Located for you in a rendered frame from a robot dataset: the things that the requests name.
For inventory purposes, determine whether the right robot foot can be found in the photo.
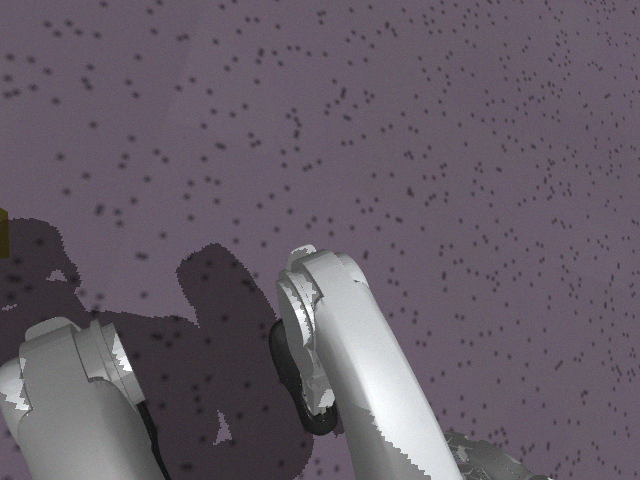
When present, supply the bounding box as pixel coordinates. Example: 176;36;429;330
268;319;338;436

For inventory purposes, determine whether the small box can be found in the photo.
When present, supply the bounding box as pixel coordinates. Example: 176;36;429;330
0;208;9;259

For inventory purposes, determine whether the left robot foot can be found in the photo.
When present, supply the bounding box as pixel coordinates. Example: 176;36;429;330
136;401;171;480

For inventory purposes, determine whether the right robot hand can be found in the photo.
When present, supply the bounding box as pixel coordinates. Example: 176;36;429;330
443;430;535;480

